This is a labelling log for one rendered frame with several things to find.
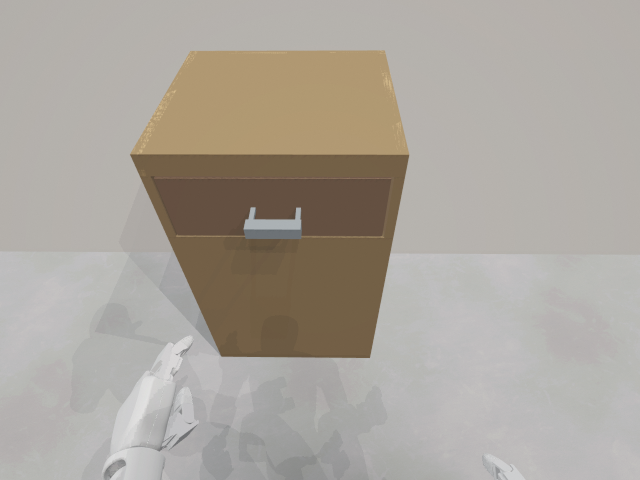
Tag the drawer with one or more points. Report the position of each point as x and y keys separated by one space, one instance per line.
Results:
x=330 y=206

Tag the right robot hand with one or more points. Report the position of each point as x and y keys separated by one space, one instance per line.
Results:
x=500 y=470

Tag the handle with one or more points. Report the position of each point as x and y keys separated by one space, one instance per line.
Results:
x=272 y=228

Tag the left robot forearm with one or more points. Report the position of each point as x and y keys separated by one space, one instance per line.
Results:
x=136 y=463

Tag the cabinet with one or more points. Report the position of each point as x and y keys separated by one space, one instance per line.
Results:
x=281 y=114

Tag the left robot hand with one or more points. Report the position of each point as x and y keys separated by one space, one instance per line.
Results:
x=143 y=419

